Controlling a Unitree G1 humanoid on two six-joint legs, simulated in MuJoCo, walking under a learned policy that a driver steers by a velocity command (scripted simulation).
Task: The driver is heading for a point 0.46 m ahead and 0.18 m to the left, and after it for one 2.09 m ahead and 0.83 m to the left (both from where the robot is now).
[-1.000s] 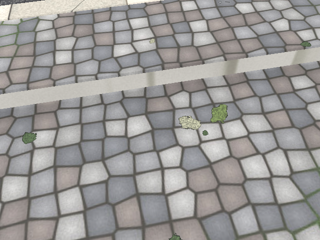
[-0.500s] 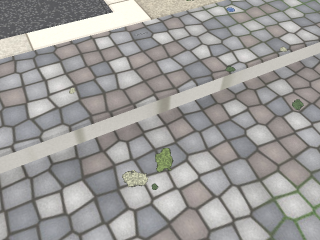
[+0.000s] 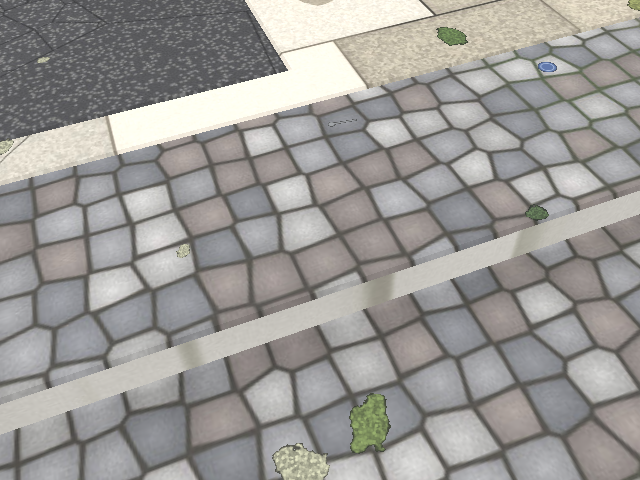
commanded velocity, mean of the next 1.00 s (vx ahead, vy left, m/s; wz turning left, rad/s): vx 0.35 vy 0.00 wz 0.54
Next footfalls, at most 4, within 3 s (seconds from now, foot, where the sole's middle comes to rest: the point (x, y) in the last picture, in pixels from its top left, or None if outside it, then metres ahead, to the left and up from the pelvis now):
0.26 left None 0.28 0.11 -0.78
0.74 right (332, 443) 0.58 0.05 -0.78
1.16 left None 0.39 0.18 -0.78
1.50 right None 0.50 0.00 -0.78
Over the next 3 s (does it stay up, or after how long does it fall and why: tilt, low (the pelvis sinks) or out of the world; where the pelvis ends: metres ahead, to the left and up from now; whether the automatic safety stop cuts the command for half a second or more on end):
stays up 0.42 0.06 0.00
